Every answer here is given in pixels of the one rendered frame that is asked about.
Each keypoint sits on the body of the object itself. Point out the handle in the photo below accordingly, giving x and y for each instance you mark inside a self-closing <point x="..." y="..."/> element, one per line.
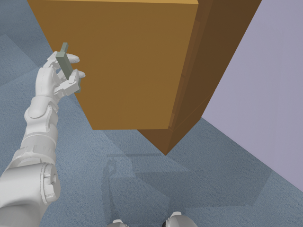
<point x="65" y="63"/>

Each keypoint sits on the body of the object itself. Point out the robot shin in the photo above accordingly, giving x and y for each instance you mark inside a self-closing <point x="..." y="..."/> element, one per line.
<point x="175" y="213"/>
<point x="117" y="220"/>

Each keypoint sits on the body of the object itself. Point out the left robot hand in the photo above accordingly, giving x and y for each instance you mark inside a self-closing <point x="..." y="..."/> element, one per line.
<point x="56" y="86"/>

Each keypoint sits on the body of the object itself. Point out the robot left shin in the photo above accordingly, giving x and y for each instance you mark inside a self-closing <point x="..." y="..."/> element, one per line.
<point x="117" y="220"/>

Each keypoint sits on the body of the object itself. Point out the robot left forearm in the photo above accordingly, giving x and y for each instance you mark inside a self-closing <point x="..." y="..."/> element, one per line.
<point x="40" y="139"/>

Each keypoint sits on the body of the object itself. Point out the robot right shin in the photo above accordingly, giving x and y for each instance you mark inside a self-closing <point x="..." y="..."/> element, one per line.
<point x="175" y="213"/>

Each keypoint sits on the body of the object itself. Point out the cupboard door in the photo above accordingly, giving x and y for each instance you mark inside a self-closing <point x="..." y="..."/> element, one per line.
<point x="131" y="51"/>

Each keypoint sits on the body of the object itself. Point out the robot left upper arm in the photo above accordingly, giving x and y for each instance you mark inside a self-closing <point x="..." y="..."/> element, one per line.
<point x="26" y="192"/>

